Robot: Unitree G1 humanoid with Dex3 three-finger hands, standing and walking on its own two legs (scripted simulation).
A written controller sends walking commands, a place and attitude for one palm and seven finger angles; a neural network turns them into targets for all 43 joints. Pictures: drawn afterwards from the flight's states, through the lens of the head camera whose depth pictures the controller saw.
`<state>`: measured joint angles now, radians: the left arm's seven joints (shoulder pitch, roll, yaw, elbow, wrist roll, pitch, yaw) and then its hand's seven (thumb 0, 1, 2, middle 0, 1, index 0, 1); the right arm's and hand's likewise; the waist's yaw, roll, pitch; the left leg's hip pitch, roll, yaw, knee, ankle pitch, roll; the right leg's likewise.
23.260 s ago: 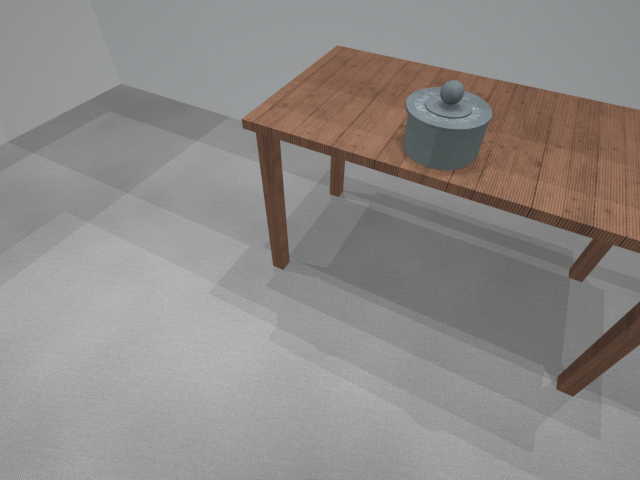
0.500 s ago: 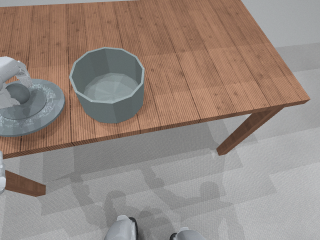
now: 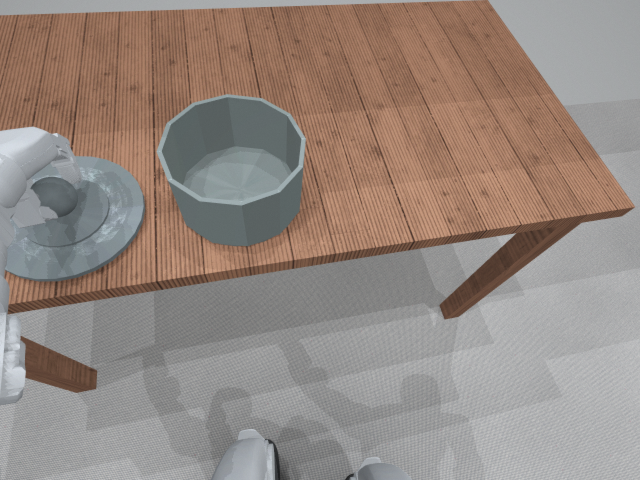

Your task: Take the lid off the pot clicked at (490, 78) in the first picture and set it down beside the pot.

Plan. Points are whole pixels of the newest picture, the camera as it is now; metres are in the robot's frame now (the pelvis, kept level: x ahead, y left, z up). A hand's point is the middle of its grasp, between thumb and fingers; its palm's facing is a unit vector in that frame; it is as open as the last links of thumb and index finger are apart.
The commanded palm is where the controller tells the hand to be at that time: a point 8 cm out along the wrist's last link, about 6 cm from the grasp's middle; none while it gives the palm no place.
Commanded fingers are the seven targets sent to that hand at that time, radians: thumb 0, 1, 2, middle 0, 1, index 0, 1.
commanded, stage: open the fingers wide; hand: left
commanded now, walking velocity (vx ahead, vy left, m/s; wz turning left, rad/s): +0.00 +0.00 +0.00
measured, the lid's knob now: (53, 197) +0.48 +0.34 +0.00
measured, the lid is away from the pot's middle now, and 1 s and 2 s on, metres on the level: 0.24 0.24 0.24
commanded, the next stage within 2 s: raise the empty hand in 0.88 s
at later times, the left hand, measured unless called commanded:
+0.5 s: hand (31, 197) +0.45 +0.33 +0.04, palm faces -0.43 -0.13 -0.89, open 9.1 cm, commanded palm +0.49 +0.32 +0.10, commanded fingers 0.00 0.03 0.67 -0.38 -0.88 -0.38 -0.88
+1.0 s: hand (25, 195) +0.45 +0.34 +0.04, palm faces -0.42 -0.13 -0.90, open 11.0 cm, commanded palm +0.48 +0.32 +0.10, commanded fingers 0.00 -0.01 0.65 -0.35 -0.86 -0.35 -0.86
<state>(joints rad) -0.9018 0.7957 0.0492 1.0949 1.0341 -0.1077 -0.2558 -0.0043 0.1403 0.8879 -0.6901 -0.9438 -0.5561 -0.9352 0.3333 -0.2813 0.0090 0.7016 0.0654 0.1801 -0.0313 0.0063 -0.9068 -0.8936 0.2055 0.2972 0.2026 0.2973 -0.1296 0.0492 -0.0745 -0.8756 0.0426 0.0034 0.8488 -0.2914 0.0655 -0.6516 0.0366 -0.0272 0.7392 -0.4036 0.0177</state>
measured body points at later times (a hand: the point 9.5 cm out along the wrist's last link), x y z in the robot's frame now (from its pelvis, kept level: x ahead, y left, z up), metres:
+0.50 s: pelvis -0.01 +0.00 +0.00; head +0.10 +0.03 +0.43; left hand +0.47 +0.34 +0.09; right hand -0.01 -0.28 -0.11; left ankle +0.06 +0.07 -0.70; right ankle -0.03 -0.16 -0.70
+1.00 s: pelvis -0.01 +0.01 +0.00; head +0.10 +0.04 +0.43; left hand +0.47 +0.34 +0.10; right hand +0.00 -0.27 -0.11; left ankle +0.06 +0.07 -0.70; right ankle -0.03 -0.16 -0.70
